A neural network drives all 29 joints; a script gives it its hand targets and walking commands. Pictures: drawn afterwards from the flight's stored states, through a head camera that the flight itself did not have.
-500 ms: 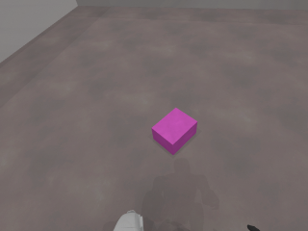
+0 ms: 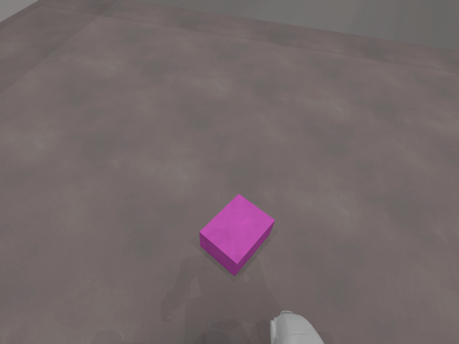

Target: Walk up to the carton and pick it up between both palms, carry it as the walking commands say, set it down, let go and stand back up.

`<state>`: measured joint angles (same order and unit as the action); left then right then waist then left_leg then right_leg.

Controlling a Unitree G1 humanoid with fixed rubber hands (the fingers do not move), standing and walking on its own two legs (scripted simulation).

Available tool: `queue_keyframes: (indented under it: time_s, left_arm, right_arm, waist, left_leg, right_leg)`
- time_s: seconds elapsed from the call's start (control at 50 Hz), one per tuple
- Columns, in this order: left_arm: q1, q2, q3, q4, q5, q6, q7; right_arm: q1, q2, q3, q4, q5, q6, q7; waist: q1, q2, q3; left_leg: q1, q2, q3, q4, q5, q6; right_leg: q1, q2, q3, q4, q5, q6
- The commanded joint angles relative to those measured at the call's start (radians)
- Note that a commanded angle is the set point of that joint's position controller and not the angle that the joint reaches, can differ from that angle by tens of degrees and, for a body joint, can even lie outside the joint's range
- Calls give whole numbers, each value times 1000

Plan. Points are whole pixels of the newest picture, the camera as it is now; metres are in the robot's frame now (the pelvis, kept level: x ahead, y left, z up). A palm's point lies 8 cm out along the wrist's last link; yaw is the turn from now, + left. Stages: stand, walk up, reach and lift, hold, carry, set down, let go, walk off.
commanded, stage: walk up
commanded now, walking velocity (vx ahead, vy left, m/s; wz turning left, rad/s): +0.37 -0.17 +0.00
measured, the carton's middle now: (236, 233) +0.65 -0.09 -0.71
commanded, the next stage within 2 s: none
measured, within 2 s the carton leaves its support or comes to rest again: neither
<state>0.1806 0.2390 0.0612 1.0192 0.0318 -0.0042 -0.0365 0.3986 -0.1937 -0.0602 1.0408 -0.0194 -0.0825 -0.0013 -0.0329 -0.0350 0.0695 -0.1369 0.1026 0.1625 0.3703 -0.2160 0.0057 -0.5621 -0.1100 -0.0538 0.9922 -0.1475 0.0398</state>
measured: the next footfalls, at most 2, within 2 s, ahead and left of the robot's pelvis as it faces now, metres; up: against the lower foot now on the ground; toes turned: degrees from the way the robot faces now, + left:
right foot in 0.24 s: +0.25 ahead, -0.18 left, +0.00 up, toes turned -5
left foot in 0.72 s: +0.28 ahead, +0.07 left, +0.00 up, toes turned +4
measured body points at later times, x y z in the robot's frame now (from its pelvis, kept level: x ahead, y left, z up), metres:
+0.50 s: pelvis +0.17 -0.08 +0.00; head +0.18 -0.13 +0.45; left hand +0.16 +0.17 -0.13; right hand +0.20 -0.33 -0.18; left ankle +0.16 +0.09 -0.67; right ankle +0.21 -0.18 -0.75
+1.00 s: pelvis +0.21 -0.03 -0.01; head +0.22 -0.02 +0.44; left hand +0.22 +0.19 -0.17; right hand +0.24 -0.26 -0.16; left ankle +0.24 +0.06 -0.75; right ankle +0.21 -0.17 -0.75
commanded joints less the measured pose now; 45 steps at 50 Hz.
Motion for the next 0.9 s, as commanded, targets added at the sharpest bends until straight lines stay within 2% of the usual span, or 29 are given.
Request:
queue_keyframes:
  time_s: [0.0,0.06,0.12,0.16,0.18,0.2,0.22,0.24,0.26,0.28,0.3,0.32,0.34,0.38,0.46,0.5,0.52,0.54,0.56,0.58,0.62,0.66,0.68,0.7,0.72,0.74,0.76,0.78,0.88]
  left_arm:
    - [-2,-18,-12,-48,-4,12,-16]
    - [-81,-17,-16,-81,-11,15,-23]
    - [-103,3,-10,-96,-14,8,-21]
    - [-76,1,-11,-89,-4,-18,-10]
    - [-30,16,-2,-64,-1,-30,-2]
    - [53,49,15,-26,5,-45,8]
    - [171,118,37,8,10,-60,19]
    - [256,221,60,1,12,-63,30]
    - [253,221,46,4,-5,-57,33]
    - [213,198,34,-10,-6,-56,35]
    - [155,150,22,-10,-6,-55,40]
    - [103,105,15,-12,-9,-59,45]
    - [78,76,14,-8,-9,-61,46]
    - [99,59,14,-2,-7,-66,43]
    - [162,76,17,7,-1,-64,44]
    - [147,71,9,11,-5,-63,47]
    - [116,48,-7,0,-12,-60,49]
    - [101,29,-23,19,-30,-55,55]
    - [129,39,-23,32,-30,-55,58]
    - [146,52,-20,39,-27,-51,59]
    - [156,70,-10,47,-19,-35,61]
    - [147,68,-3,52,-20,-13,64]
    - [165,33,-15,55,-20,-7,64]
    - [182,-28,-31,57,-21,-2,63]
    - [214,-64,-41,49,-24,7,65]
    - [209,-34,-31,55,-35,22,66]
    - [206,-24,-34,60,-30,26,63]
    - [205,-20,-36,65,-27,23,61]
    - [179,-19,-36,89,-24,7,63]
  right_arm:
    - [42,-119,-24,-29,-4,-10,-10]
    - [46,-126,-33,-29,-7,-4,-13]
    - [41,-146,-43,-31,-7,2,-14]
    - [44,-120,-28,-7,-6,17,-15]
    - [57,-110,-24,2,-4,24,-14]
    - [91,-87,-15,12,-7,27,-13]
    - [112,-69,-6,4,-14,26,-14]
    - [153,-6,22,-26,-3,29,-15]
    - [119,-41,11,-4,-11,44,-18]
    - [93,-74,-4,8,-14,57,-17]
    - [74,-77,-12,20,-11,61,-11]
    - [71,-69,-14,32,-8,68,-4]
    - [80,-57,-14,37,-9,80,1]
    - [65,-38,-4,35,-16,102,7]
    - [-50,-48,1,-1,-22,117,18]
    - [-110,-49,1,-9,-21,115,16]
    - [-109,-54,-4,10,-10,121,7]
    - [-130,-40,16,-5,4,110,0]
    - [-138,-40,21,-2,11,108,-7]
    - [-145,-42,23,1,12,109,-14]
    - [-153,-38,30,2,9,111,-20]
    - [-122,-34,34,14,9,97,-24]
    - [-93,-51,30,29,9,84,-29]
    - [-56,-91,24,43,5,70,-33]
    - [-106,-137,10,21,12,65,-30]
    - [-130,-123,16,19,13,71,-25]
    - [-178,-112,21,12,10,75,-25]
    - [-203,-100,23,10,12,76,-25]
    - [-154,-73,24,34,14,61,-27]
  waist:
    - [17,210,17]
    - [3,219,47]
    - [4,233,45]
    - [12,299,16]
    - [31,219,-7]
    - [54,93,-75]
    - [93,-77,-164]
    - [114,-376,-248]
    - [95,-243,-263]
    - [77,-106,-207]
    - [46,-44,-145]
    - [22,-57,-100]
    - [6,-89,-80]
    - [4,-154,-65]
    - [33,-142,-16]
    - [47,-129,0]
    - [22,-89,0]
    - [25,-203,-28]
    - [40,-211,-65]
    - [47,-198,-86]
    - [47,-166,-82]
    - [14,-108,-64]
    - [5,-47,-65]
    - [13,92,-60]
    - [38,256,-38]
    - [42,242,-8]
    - [53,235,25]
    - [60,221,23]
    - [49,140,-8]
  left_leg:
    - [29,213,-102,-155,482,69]
    - [38,209,-69,-175,433,76]
    - [49,222,-61,-168,404,71]
    - [34,153,-10,-99,254,61]
    - [-2,130,5,-12,220,53]
    - [-47,91,11,153,200,41]
    - [-164,59,-7,355,12,25]
    - [-386,-59,-34,635,-369,-16]
    - [-402,-25,-146,775,-384,-9]
    - [-395,-1,-190,815,-312,-11]
    - [-373,30,-202,802,-237,-18]
    - [-333,48,-189,770,-179,-26]
    - [-302,45,-180,746,-150,-29]
    - [-287,26,-149,716,-83,-30]
    - [-360,20,-116,636,9,-48]
    - [-364,4,-116,557,56,-56]
    - [-285,-16,-136,483,45,-59]
    - [-225,-37,-131,413,4,-52]
    - [-208,-64,-94,381,-27,-57]
    - [-197,-67,-86,356,-37,-59]
    - [-166,-58,-101,263,-42,-54]
    - [-81,-61,-90,85,53,-44]
    - [-17,-25,-106,17,104,-35]
    - [14,89,-222,-39,196,-22]
    - [-61,168,-339,-126,168,34]
    - [-147,163,-365,-192,1,64]
    - [-174,130,-339,-206,-109,62]
    - [-166,103,-312,-201,-141,54]
    - [-120,66,-277,-175,-83,34]
  right_leg:
    - [-24,-12,-10,-129,69,17]
    - [28,-5,-24,-293,91,19]
    - [111,3,-31,-386,75,0]
    - [205,23,-77,-445,33,-24]
    - [307,27,-110,-508,57,-31]
    - [458,26,-106,-543,44,-47]
    - [604,-85,8,-546,81,-53]
    - [729,-366,423,-716,79,-137]
    - [686,-401,490,-760,19,-171]
    - [597,-389,478,-768,-1,-164]
    - [515,-346,381,-769,63,-144]
    - [434,-296,273,-769,111,-122]
    - [376,-259,203,-770,102,-101]
    - [337,-217,130,-775,78,-91]
    - [330,-221,115,-835,-90,-113]
    - [318,-195,84,-839,-94,-125]
    - [306,-164,41,-763,231,-126]
    - [327,-90,-51,-697,461,-133]
    - [357,-91,-58,-686,539,-149]
    - [377,-111,-41,-688,517,-164]
    - [375,-158,27,-700,332,-177]
    - [344,-135,55,-667,139,-146]
    - [322,-104,56,-638,51,-116]
    - [296,-43,19,-557,-69,-78]
    - [285,43,-10,-551,-182,-35]
    - [360,64,-1,-558,-188,-25]
    - [370,65,-3,-566,-142,-24]
    - [386,56,-1,-584,-94,-27]
    - [437,30,7,-637,-30,-26]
